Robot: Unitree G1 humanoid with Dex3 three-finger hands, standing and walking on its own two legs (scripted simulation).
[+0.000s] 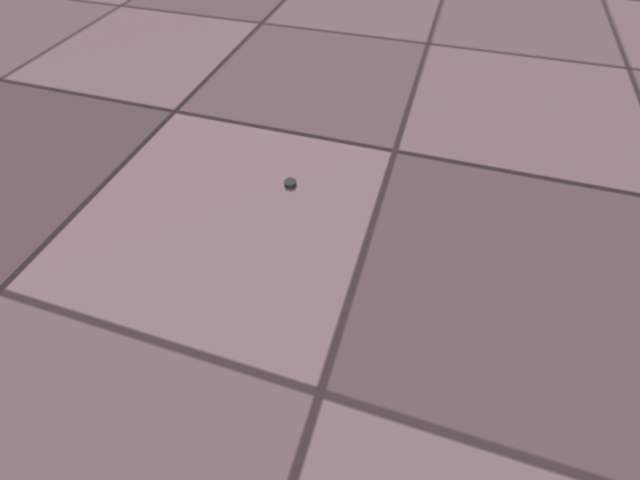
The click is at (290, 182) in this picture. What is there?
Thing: low tin
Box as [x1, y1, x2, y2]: [284, 177, 295, 188]
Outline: 286,178 284,180 285,187 293,188 295,186 295,179 291,177
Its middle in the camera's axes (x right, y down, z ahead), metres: -0.13 -0.27 +1.84
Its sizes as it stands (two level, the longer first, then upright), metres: 0.056 0.056 0.026
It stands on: the floor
